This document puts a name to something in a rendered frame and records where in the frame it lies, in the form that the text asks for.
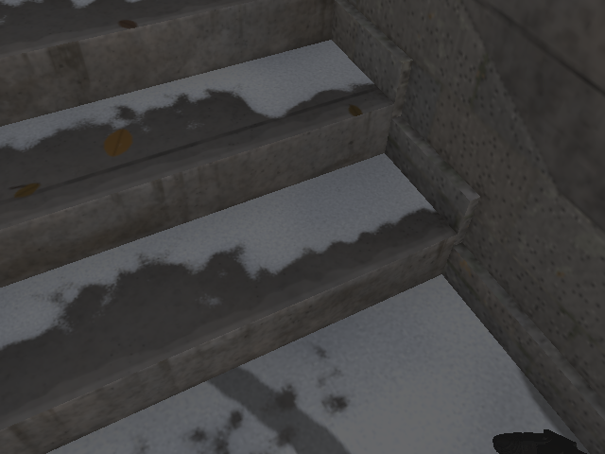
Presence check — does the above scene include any robot right hand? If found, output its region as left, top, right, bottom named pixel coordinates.
left=493, top=429, right=587, bottom=454

